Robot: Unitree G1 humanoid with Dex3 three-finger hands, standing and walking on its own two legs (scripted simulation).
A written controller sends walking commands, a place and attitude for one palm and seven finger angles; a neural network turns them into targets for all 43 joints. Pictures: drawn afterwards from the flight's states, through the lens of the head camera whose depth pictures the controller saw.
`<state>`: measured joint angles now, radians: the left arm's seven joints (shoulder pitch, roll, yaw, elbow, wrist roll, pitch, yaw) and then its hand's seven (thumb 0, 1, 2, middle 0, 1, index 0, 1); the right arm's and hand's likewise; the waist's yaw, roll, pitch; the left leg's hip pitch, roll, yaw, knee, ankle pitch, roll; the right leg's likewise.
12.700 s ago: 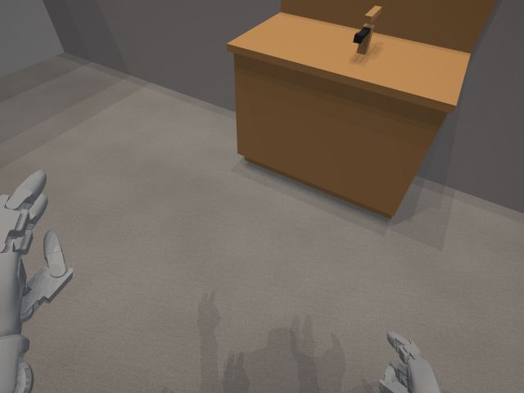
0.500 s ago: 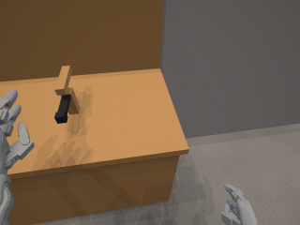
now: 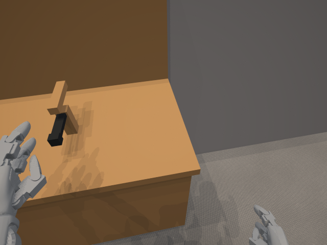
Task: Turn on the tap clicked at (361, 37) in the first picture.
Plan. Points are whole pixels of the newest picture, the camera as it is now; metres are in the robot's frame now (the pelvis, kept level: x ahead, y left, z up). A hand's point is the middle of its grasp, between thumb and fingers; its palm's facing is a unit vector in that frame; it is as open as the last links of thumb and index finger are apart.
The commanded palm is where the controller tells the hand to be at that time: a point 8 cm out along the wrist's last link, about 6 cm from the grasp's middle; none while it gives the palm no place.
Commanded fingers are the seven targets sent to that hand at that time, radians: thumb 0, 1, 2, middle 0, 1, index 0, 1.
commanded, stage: turn the palm inward beside the body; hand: left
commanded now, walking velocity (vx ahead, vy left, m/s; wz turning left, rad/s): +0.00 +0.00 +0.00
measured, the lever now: (55, 139) +0.36 +0.35 +0.06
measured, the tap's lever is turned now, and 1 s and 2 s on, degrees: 0 0 0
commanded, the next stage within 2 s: reach beside the lever's end, fingers flat in 1.20 s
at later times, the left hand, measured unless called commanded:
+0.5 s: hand (39, 195) +0.17 +0.25 +0.14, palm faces +0.44 -0.88 -0.18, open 7.4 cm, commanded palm +0.12 +0.29 +0.15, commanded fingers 0.00 0.90 0.90 -0.20 -0.30 -0.20 -0.30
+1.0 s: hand (43, 196) +0.17 +0.24 +0.14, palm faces +0.45 -0.88 -0.15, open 7.4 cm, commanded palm +0.12 +0.28 +0.15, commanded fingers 0.00 0.90 0.90 -0.20 -0.30 -0.20 -0.30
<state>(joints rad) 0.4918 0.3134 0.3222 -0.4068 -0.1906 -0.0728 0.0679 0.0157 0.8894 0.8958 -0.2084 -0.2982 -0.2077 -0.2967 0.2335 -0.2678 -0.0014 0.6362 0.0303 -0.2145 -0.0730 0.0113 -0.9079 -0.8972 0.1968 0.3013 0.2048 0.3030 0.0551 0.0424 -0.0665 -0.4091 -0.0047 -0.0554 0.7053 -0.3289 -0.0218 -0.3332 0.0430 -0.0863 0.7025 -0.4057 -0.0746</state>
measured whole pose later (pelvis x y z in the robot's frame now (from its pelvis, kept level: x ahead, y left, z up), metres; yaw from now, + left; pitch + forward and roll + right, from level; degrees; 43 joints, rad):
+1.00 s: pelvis -0.01 +0.01 +0.00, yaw +1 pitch +0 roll +0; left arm 0.57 0.23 0.21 -0.51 -0.23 0.07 0.18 0.02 0.89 0.90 -0.20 -0.30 -0.20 -0.30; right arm 0.21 -0.24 0.05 0.62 0.03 -0.23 -0.09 0.01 -0.91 -0.90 0.20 0.30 0.21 0.30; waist 0.06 0.06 -0.07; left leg -0.40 -0.02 -0.07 0.71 -0.32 -0.01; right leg -0.31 0.03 -0.10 0.70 -0.39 -0.06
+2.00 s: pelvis -0.01 +0.01 +0.00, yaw +0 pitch +2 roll +0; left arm 0.31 0.27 0.34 -0.11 -0.25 -0.05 0.12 0.02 0.89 0.90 -0.20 -0.28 -0.20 -0.28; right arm 0.21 -0.26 0.02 0.68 0.03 -0.21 -0.10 0.01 -0.91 -0.90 0.20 0.30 0.21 0.30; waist 0.04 0.05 -0.06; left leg -0.42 0.00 -0.06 0.70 -0.32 -0.02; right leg -0.34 0.04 -0.09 0.68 -0.38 -0.07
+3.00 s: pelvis -0.01 +0.04 -0.01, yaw +0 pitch +8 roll -2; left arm -0.11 0.38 0.47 0.46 -0.20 -0.23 0.03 0.02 0.90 0.90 -0.16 -0.16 -0.16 -0.16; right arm 0.22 -0.26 0.01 0.70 0.02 -0.11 -0.09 0.01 -0.91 -0.90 0.20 0.30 0.21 0.30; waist -0.01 0.03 -0.06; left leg -0.63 -0.01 -0.05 0.83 -0.35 0.02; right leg -0.52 0.03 -0.09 0.77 -0.40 -0.03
